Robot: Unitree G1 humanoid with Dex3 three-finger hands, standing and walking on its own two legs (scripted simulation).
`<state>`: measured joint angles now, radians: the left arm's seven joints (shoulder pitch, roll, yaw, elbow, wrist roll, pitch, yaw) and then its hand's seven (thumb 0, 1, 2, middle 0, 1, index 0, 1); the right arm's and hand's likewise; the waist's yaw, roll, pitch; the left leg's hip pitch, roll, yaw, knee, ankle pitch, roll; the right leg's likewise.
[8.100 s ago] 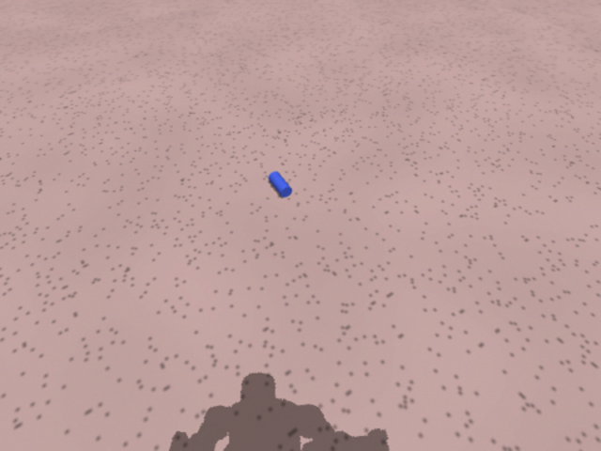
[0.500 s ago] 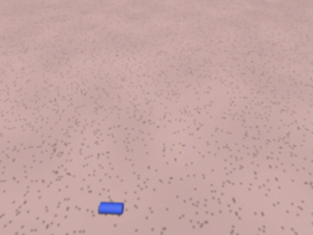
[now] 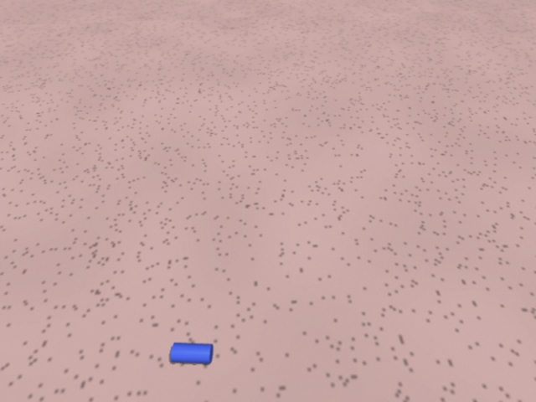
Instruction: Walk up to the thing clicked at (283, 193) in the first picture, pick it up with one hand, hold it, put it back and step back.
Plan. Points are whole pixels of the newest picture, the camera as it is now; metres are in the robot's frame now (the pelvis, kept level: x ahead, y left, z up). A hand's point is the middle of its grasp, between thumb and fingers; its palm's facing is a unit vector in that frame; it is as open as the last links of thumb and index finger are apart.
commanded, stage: stand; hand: left
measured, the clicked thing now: (192, 352) +0.43 +0.28 -0.75
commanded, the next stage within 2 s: walk up in 0.48 s
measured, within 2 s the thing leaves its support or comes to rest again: neither
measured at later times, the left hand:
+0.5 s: hand out of the picture +0.07 +0.25 -0.16, palm faces -0.02 -0.94 -0.35, open 7.4 cm
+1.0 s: hand out of the picture +0.07 +0.28 -0.15, palm faces -0.01 -0.92 -0.38, open 7.4 cm
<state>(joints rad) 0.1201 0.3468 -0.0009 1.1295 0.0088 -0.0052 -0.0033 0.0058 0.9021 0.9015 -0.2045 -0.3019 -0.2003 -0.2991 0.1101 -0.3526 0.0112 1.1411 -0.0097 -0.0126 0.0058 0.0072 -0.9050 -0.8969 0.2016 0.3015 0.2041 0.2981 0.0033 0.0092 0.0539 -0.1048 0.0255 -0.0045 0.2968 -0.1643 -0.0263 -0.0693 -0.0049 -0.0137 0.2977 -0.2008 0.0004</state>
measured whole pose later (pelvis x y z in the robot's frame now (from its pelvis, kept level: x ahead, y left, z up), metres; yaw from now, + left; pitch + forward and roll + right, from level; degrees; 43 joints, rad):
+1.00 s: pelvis -0.01 +0.02 +0.00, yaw +0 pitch -3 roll +0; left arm 0.12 0.36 0.02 1.10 0.02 -0.01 0.01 0.01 0.90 0.90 -0.20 -0.30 -0.20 -0.30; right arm 0.13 -0.35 -0.04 1.09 -0.02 0.03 0.02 0.01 -0.91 -0.90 0.20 0.30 0.20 0.30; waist 0.01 0.01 0.07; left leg -0.11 -0.01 0.00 0.35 -0.19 0.01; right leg -0.08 -0.04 0.00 0.34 -0.22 0.03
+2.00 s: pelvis +0.00 +0.01 +0.00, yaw +0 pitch -2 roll +0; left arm 0.13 0.34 0.00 1.11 0.01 -0.01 0.00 0.01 0.90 0.90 -0.21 -0.30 -0.20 -0.30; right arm 0.11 -0.35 0.00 1.13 -0.01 -0.01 0.01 0.01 -0.90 -0.90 0.20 0.30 0.20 0.30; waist 0.00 0.01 0.06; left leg -0.10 0.01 -0.01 0.30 -0.17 -0.01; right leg -0.06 -0.02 -0.01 0.30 -0.20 0.01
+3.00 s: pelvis +0.00 +0.00 +0.00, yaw +0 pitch -2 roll +0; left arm 0.13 0.35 0.00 1.12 0.01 -0.01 0.00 0.01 0.90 0.90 -0.20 -0.30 -0.20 -0.30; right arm 0.11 -0.35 0.01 1.13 -0.01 -0.01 0.00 0.01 -0.90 -0.90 0.20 0.30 0.20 0.30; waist 0.00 0.01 0.06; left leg -0.10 0.02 0.00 0.31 -0.17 -0.02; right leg -0.06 -0.01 -0.01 0.30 -0.20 0.00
